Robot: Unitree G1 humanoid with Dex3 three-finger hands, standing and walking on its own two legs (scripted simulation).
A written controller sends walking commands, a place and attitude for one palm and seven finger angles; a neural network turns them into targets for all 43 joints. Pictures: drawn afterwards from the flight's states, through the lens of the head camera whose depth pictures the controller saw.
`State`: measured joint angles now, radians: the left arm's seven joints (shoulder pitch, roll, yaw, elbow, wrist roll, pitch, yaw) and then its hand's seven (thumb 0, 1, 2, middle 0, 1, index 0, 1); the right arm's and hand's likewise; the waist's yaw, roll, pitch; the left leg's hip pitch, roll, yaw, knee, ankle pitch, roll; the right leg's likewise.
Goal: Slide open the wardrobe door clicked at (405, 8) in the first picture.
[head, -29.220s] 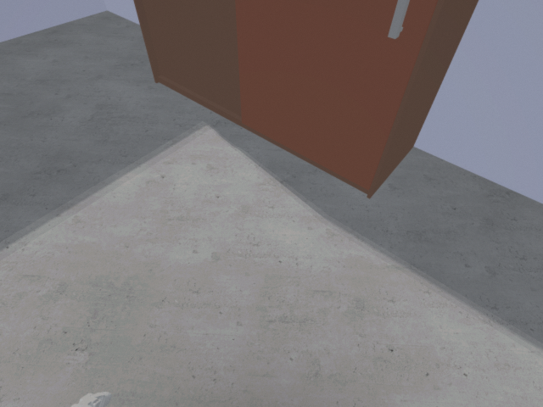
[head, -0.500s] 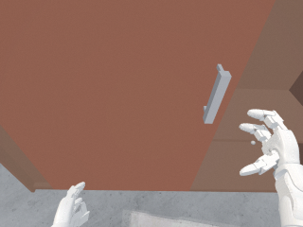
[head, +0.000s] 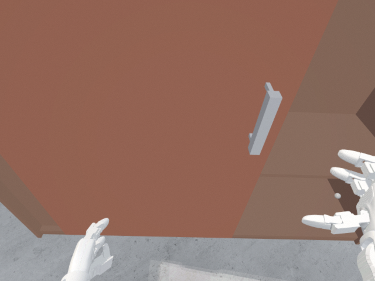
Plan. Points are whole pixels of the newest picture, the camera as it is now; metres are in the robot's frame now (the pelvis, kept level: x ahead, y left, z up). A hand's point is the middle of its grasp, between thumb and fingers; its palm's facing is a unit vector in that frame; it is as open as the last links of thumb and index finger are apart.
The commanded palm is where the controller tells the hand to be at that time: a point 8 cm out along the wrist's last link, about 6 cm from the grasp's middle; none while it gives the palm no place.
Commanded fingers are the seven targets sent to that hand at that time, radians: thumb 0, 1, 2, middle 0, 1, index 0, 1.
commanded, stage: draw the hand back to the body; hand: right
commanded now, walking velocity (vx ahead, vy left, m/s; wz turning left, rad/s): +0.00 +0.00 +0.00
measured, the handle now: (260, 120) +0.47 -0.18 +0.11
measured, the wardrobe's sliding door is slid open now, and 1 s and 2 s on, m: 0.70 0.70 0.70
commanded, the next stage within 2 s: step back with the hand held close in 0.94 s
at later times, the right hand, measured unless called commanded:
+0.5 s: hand (354, 200) +0.22 -0.26 +0.16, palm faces +0.46 +0.82 -0.33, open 9.3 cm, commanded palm +0.17 -0.30 +0.17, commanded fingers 0.00 -0.83 -0.87 0.20 0.34 0.20 0.34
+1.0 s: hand (356, 209) +0.20 -0.25 +0.16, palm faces +0.48 +0.81 -0.34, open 7.4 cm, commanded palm +0.15 -0.29 +0.17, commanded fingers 0.00 -0.90 -0.90 0.20 0.30 0.20 0.30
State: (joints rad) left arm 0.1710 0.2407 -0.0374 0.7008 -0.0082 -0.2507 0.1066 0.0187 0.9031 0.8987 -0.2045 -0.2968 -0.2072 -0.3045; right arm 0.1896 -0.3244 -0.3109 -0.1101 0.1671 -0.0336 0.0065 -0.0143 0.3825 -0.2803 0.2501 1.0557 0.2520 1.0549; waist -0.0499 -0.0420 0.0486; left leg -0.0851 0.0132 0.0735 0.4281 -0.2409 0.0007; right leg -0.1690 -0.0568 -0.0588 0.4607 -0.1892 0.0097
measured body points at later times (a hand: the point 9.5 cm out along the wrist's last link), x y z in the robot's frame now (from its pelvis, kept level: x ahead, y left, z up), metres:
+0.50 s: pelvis +0.03 +0.00 +0.01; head +0.00 +0.01 +0.45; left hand +0.22 +0.22 -0.07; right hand +0.19 -0.31 +0.18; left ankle +0.00 +0.12 -0.74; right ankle +0.05 -0.12 -0.74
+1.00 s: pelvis +0.02 +0.01 +0.00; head -0.02 +0.03 +0.45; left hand +0.20 +0.23 -0.08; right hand +0.17 -0.29 +0.18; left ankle +0.00 +0.12 -0.74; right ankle +0.05 -0.12 -0.74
